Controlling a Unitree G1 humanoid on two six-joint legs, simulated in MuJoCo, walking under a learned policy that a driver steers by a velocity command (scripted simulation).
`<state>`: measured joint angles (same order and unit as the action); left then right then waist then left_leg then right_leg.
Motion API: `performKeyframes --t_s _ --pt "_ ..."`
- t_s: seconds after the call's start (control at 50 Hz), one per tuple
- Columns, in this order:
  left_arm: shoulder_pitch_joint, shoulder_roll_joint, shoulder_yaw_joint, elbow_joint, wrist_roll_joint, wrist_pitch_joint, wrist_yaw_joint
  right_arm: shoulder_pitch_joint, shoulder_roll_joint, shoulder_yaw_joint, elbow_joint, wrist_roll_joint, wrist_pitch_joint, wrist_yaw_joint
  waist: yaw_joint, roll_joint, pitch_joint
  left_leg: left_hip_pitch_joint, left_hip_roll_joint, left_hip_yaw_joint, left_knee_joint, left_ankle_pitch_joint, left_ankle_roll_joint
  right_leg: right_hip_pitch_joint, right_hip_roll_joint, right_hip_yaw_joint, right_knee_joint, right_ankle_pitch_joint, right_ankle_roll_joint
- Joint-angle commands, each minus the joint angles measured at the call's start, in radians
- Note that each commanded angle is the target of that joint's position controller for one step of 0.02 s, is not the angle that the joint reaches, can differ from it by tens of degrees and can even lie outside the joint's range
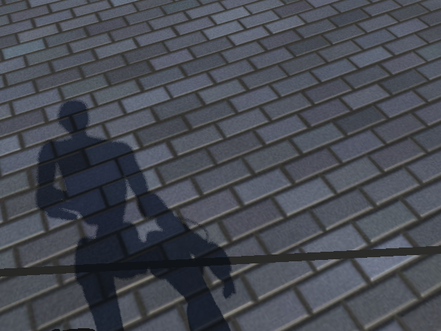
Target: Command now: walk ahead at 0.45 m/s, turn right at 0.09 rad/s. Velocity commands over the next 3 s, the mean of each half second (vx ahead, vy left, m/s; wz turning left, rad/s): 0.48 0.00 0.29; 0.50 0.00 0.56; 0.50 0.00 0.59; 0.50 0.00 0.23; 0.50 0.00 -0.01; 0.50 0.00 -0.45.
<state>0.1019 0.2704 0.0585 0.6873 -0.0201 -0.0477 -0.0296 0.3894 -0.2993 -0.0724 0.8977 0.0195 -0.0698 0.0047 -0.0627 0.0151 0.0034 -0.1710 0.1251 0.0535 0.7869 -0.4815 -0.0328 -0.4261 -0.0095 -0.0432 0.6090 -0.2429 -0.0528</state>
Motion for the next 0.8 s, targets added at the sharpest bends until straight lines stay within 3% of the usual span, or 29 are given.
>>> performKeyframes --t_s 0.02,0.04,0.06,0.08,0.14,0.22,0.28,0.34,0.38,0.42,0.44,0.46,0.48,0.5,0.52,0.54,0.56,0.58,0.6,0.62,0.66,0.74,0.8 --pt "0.336 0.202 0.057 0.028 0.015 -0.024 0.009 -0.126 -0.13 -0.014 -0.145 0.038 -0.064 0.007 0.185 -0.191 -0.168 -0.715 -0.036 -0.116 0.547 -0.005 0.062 0.679 -0.37 0.619 -0.339 -0.135 -0.238" --pt "0.266 0.157 0.043 0.023 0.013 -0.027 0.007 -0.147 -0.121 -0.011 -0.143 0.031 -0.06 0.005 0.153 -0.145 -0.109 -0.685 0.009 -0.106 0.505 0.094 0.076 0.565 -0.324 0.484 -0.345 -0.087 -0.199" --pt "0.201 0.116 0.03 0.015 0.014 -0.029 0.005 -0.151 -0.112 -0.012 -0.133 0.013 -0.051 0.004 0.123 -0.123 -0.053 -0.646 0.036 -0.111 0.447 0.172 0.074 0.463 -0.28 0.386 -0.376 -0.032 -0.177" --pt "0.162 0.096 0.024 0.013 0.023 -0.035 0.005 -0.127 -0.104 -0.015 -0.125 0.01 -0.037 0.007 0.09 -0.141 -0.025 -0.583 0.053 -0.124 0.412 0.232 0.073 0.387 -0.25 0.308 -0.409 0.034 -0.156" --pt "0.156 0.096 0.031 0.035 0.032 -0.061 0.01 -0.1 -0.058 -0.009 -0.113 0.014 -0.001 0.011 0.056 -0.095 0.009 -0.56 0.028 -0.149 0.367 0.326 0.056 0.327 -0.229 0.156 -0.459 0.257 -0.145" --pt "0.169 0.103 0.032 0.063 0.035 -0.072 0.025 -0.18 -0.039 -0.005 -0.152 0.006 0.002 0.012 0.062 -0.068 0.055 -0.58 -0.028 -0.165 0.132 0.52 0.045 0.321 -0.201 0.003 -0.487 0.363 -0.116" --pt "0.197 0.122 0.035 0.082 0.027 -0.071 0.038 -0.296 -0.013 0.012 -0.195 0.001 -0.004 0.033 0.106 -0.054 0.09 -0.533 -0.046 -0.08 -0.052 0.633 0.06 0.332 -0.199 -0.071 -0.517 0.38 -0.087" --pt "0.26 0.137 0.039 0.114 0.018 -0.054 0.047 -0.388 0.002 0.023 -0.25 0.003 -0.008 0.057 0.139 -0.039 0.115 -0.571 -0.06 -0.039 -0.154 0.604 0.088 0.457 -0.232 -0.107 -0.475 0.479 -0.071" --pt "0.261 0.158 0.043 0.117 0.016 -0.034 0.054 -0.409 -0.012 0.019 -0.283 0.005 -0.01 0.073 0.126 -0.055 0.097 -0.555 -0.092 0.005 -0.186 0.521 0.113 0.535 -0.248 -0.132 -0.397 0.683 -0.06" --pt "0.253 0.19 0.051 0.109 0.015 -0.014 0.067 -0.367 -0.045 0.003 -0.298 0.007 -0.003 0.078 0.084 -0.105 0.026 -0.461 -0.154 0.064 -0.17 0.404 0.149 0.596 -0.256 -0.15 -0.254 1.038 -0.045" --pt "0.246 0.206 0.054 0.103 0.016 -0.003 0.072 -0.291 -0.075 -0.012 -0.29 0.009 0.003 0.076 0.037 -0.131 -0.025 -0.366 -0.186 0.079 -0.161 0.348 0.173 0.603 -0.256 -0.154 -0.135 1.169 -0.041" --pt "0.23 0.215 0.055 0.096 0.016 0.003 0.075 -0.161 -0.126 -0.037 -0.267 0.01 0.006 0.067 -0.034 -0.133 -0.096 -0.182 -0.216 0.073 -0.189 0.345 0.205 0.545 -0.242 -0.156 0.046 1.177 -0.03" --pt "0.206 0.215 0.051 0.08 0.013 -0.003 0.079 -0.004 -0.184 -0.065 -0.238 0.006 0.014 0.048 -0.127 -0.081 -0.174 0.115 -0.175 -0.035 -0.256 0.395 0.251 0.345 -0.201 -0.161 0.31 0.965 0.002" --pt "0.332 0.052 0.003 0.04 0.052 -0.03 0.055 0.026 -0.28 -0.082 -0.232 0.004 0.018 0.033 -0.013 0.202 -0.284 0.538 0.093 -0.505 -0.218 0.388 0.417 -0.123 -0.02 -0.11 0.705 -0.101 0.064" --pt "0.278 0.087 -0.005 0.015 0.02 -0.077 0.034 0.052 -0.239 -0.067 -0.253 0.003 0.009 0.031 -0.048 0.154 -0.448 0.66 0.216 -0.926 -0.42 0.195 0.529 -0.307 0.085 0.131 0.893 -0.357 0.068" --pt "0.147 0.155 0.015 -0.02 -0.022 -0.102 0.021 0.027 -0.183 -0.055 -0.249 -0.007 0.004 0.028 -0.083 0.066 -0.308 0.572 0.18 -0.794 -0.477 0.186 0.449 -0.4 0.016 0.184 0.872 -0.262 0.043" --pt "0.106 0.145 0.007 -0.043 -0.023 -0.112 0.021 -0.046 -0.151 -0.044 -0.258 -0.002 0.0 0.027 -0.033 -0.022 -0.176 0.396 0.14 -0.663 -0.489 0.248 0.404 -0.388 -0.03 0.172 0.767 -0.174 0.029" --pt "0.103 0.136 0.009 -0.036 0.001 -0.111 0.029 -0.117 -0.126 -0.035 -0.274 -0.002 -0.003 0.028 0.021 -0.078 -0.091 0.226 0.101 -0.571 -0.503 0.363 0.379 -0.333 -0.062 0.156 0.676 -0.142 0.036" --pt "0.128 0.148 0.018 -0.033 0.019 -0.099 0.033 -0.161 -0.104 -0.028 -0.291 -0.012 -0.006 0.025 0.059 -0.057 -0.067 0.114 0.068 -0.505 -0.523 0.456 0.372 -0.254 -0.087 0.158 0.622 -0.117 0.048" --pt "0.15 0.149 0.022 -0.031 0.027 -0.084 0.033 -0.184 -0.1 -0.025 -0.302 -0.017 -0.005 0.023 0.085 -0.031 -0.049 0.036 0.044 -0.47 -0.545 0.495 0.368 -0.206 -0.097 0.152 0.589 -0.106 0.06" --pt "0.16 0.125 0.017 -0.033 0.037 -0.062 0.038 -0.184 -0.114 -0.029 -0.295 -0.011 -0.008 0.014 0.1 -0.011 -0.03 -0.07 0.021 -0.398 -0.563 0.583 0.365 -0.173 -0.105 0.12 0.495 -0.077 0.095" --pt "0.01 0.071 -0.008 -0.074 0.042 -0.054 0.04 -0.139 -0.15 -0.04 -0.272 0.0 0.004 -0.009 0.046 0.029 -0.006 -0.175 -0.069 -0.28 -0.539 0.545 0.298 -0.111 -0.061 0.081 0.179 0.194 0.132" --pt "-0.091 0.078 -0.009 -0.097 0.022 -0.063 0.027 -0.076 -0.157 -0.041 -0.255 0.005 0.018 -0.014 -0.009 0.062 -0.025 -0.146 -0.068 -0.317 -0.499 0.432 0.263 -0.043 -0.003 0.078 0.004 0.324 0.135"
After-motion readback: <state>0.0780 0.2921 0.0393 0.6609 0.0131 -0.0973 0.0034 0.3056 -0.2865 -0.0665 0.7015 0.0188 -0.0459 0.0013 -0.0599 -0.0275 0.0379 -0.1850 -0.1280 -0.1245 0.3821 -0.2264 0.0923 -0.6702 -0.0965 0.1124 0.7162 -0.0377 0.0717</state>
